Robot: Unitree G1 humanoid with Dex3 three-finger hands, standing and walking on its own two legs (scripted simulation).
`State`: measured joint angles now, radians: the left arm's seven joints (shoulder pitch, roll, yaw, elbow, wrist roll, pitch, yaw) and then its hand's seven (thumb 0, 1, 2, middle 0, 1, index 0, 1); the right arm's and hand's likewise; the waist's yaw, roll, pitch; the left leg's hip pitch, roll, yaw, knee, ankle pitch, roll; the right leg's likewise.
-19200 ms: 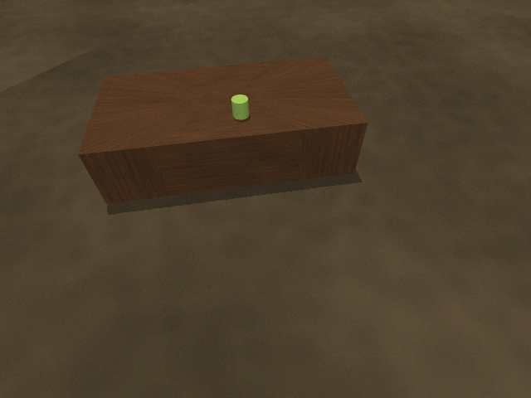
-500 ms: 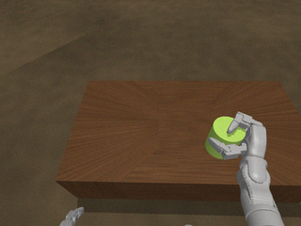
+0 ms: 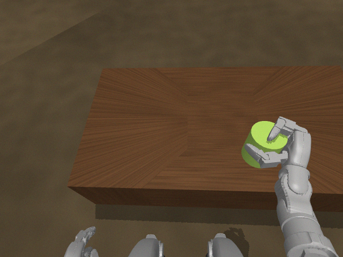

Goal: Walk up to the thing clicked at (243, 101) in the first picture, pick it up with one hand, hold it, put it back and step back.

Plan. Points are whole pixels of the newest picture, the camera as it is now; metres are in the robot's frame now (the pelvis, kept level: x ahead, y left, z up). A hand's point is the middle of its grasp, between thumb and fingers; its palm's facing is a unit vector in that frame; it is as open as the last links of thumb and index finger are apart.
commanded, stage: crouch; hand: right
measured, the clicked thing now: (262, 145) +0.38 -0.19 -0.01
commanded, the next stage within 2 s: lower in 1.10 s
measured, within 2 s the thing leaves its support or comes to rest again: neither
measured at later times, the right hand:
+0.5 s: hand (254, 133) +0.48 -0.22 -0.13, palm faces +0.30 +0.95 +0.02, open 6.8 cm
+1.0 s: hand (252, 133) +0.51 -0.24 -0.19, palm faces +0.30 +0.95 -0.01, open 6.6 cm
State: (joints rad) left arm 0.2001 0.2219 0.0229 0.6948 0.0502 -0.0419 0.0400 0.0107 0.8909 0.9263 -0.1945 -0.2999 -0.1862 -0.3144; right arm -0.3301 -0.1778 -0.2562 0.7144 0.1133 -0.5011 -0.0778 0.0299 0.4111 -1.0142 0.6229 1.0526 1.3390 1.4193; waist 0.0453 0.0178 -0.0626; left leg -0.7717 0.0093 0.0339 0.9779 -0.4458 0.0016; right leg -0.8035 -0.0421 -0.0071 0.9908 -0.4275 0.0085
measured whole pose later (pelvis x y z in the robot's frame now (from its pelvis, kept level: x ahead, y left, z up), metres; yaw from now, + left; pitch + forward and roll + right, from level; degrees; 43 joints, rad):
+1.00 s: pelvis -0.04 -0.01 -0.20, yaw +4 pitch +36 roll +5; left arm 0.21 0.27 -0.04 0.68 0.10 0.01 -0.02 0.01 0.88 0.93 -0.20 -0.30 -0.19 -0.31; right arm -0.97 -0.59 -0.57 1.17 0.01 -0.53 0.02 0.03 0.42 -1.03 0.63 1.05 1.37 1.48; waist 0.19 -0.01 -0.14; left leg -1.75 -0.02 0.07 1.75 -0.64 0.00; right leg -1.81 -0.07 0.06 1.81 -0.64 0.00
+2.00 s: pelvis -0.06 -0.01 -0.30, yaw +6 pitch +38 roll +6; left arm 0.22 0.30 -0.09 0.64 0.10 0.08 -0.03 0.00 0.88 0.93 -0.21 -0.29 -0.19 -0.31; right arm -1.11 -0.75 -0.62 1.18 -0.03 -0.43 0.08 0.03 0.43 -1.03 0.63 1.05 1.38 1.51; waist 0.23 -0.01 -0.08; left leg -2.07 -0.01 0.08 2.10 -0.69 0.00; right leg -2.14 -0.06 0.09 2.15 -0.68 -0.01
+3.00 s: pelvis -0.07 -0.01 -0.33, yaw +7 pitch +35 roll +8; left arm 0.21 0.31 -0.13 0.62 0.10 0.12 -0.02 0.00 0.88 0.93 -0.21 -0.30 -0.20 -0.32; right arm -1.15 -0.81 -0.61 1.14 -0.02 -0.36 0.09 0.00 0.22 -0.53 0.72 0.64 0.85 0.71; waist 0.25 0.00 -0.04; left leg -2.13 0.00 0.10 2.18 -0.68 -0.01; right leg -2.22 -0.05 0.11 2.25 -0.66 -0.01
